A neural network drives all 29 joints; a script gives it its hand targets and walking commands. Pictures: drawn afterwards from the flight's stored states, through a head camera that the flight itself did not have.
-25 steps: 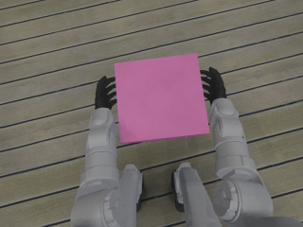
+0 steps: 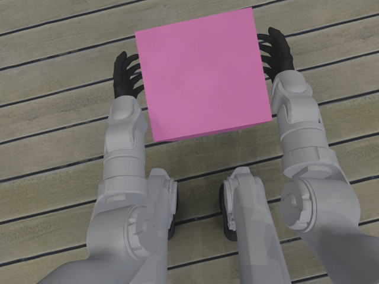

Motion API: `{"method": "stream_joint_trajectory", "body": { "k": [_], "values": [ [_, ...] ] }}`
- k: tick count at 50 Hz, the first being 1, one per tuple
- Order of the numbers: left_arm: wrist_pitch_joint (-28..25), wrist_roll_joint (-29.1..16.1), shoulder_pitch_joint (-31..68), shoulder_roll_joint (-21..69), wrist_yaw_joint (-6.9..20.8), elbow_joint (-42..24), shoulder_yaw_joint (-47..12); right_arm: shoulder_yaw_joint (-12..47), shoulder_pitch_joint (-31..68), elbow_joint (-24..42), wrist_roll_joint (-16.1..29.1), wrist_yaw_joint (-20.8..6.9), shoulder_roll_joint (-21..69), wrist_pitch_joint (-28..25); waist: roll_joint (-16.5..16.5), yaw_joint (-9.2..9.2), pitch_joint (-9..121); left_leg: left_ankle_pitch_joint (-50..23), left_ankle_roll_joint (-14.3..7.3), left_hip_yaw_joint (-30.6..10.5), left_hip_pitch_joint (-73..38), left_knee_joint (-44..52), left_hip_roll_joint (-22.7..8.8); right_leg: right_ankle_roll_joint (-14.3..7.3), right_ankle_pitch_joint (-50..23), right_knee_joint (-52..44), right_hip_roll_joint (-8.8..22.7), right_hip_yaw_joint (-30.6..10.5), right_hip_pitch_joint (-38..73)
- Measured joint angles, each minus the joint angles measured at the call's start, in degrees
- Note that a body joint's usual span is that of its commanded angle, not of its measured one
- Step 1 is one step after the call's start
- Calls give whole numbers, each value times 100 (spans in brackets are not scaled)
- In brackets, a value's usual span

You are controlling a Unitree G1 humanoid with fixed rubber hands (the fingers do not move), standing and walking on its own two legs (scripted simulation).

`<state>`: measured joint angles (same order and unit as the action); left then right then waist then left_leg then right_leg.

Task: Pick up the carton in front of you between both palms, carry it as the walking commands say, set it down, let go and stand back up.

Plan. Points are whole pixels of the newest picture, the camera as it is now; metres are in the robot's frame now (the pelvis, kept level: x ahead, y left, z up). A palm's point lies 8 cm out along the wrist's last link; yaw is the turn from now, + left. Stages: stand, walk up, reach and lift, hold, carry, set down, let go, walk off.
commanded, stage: set down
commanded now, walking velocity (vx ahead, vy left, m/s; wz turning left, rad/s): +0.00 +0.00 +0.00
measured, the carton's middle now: (202, 90) +0.48 -0.02 -0.18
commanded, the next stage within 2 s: none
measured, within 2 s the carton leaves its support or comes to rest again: rests again in 1.18 s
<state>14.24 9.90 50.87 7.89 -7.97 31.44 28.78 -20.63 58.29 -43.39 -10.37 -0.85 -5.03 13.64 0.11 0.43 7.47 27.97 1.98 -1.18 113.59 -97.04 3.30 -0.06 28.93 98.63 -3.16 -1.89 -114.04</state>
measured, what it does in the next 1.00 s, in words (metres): lowers itself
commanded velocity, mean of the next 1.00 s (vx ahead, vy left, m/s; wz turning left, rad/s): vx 0.00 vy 0.00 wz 0.00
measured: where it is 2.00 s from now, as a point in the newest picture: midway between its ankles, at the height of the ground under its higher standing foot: (199, 221)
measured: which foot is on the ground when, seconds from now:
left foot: down 0.00-1.00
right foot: down 0.00-1.00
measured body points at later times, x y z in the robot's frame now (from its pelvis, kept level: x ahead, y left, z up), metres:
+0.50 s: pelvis -0.02 -0.01 -0.10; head +0.32 -0.04 +0.18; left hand +0.49 +0.13 -0.25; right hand +0.53 -0.16 -0.26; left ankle +0.11 +0.12 -0.47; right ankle +0.10 -0.11 -0.47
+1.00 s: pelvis -0.01 -0.02 -0.13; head +0.33 -0.05 +0.16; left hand +0.50 +0.14 -0.28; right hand +0.54 -0.16 -0.30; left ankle +0.10 +0.12 -0.47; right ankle +0.10 -0.11 -0.47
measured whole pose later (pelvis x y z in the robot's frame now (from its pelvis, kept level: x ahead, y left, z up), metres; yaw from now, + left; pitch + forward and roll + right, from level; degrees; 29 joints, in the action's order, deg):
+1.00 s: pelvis -0.01 -0.02 -0.13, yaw +3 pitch +41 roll +5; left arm 9.3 3.1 71.2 -1.3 -8.9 52.0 28.8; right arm -5.0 79.3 -65.1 -2.1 3.3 -18.0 10.0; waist 2.5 3.2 -8.1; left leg 30.8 5.7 -1.6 132.2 -121.5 5.2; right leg -2.5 31.8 124.7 -2.9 -0.2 -134.0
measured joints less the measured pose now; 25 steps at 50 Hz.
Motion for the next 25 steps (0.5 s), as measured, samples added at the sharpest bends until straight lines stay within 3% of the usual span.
{"method": "stream_joint_trajectory", "body": {
  "k": [15,22,25],
  "values": [
    [-201,-180,753,-187,-230,473,94,508,1034,-840,280,71,-617,-153,67,52,-756,104,73,75,992,-1077,21,-11,103,1144,-42,-22,-1052],
    [-250,-546,1152,-438,-359,659,-16,911,1691,-1313,459,174,-897,-250,90,28,-1266,121,146,106,1421,-1628,43,-45,117,1745,-52,-20,-1523],
    [-212,-671,1563,-584,-418,1063,-62,1104,1916,-1593,617,234,-1113,-261,137,119,-1473,147,183,99,1546,-1866,59,-76,140,1997,-48,3,-1661]
  ]
}}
